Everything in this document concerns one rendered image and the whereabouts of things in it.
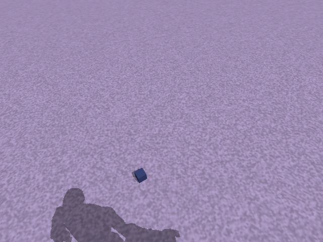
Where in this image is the cube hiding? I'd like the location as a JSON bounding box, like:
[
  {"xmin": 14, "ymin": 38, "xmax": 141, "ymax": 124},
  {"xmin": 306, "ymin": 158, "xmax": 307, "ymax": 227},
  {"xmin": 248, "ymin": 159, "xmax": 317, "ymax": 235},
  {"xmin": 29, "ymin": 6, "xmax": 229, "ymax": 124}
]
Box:
[{"xmin": 134, "ymin": 168, "xmax": 147, "ymax": 183}]

